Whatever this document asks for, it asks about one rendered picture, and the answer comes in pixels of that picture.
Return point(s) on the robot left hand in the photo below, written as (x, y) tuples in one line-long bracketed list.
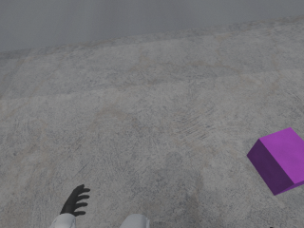
[(70, 205)]

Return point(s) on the left robot thigh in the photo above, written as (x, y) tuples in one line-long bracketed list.
[(136, 221)]

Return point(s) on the carton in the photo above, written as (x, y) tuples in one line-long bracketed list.
[(279, 160)]

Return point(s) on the left robot forearm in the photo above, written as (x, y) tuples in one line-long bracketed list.
[(65, 220)]

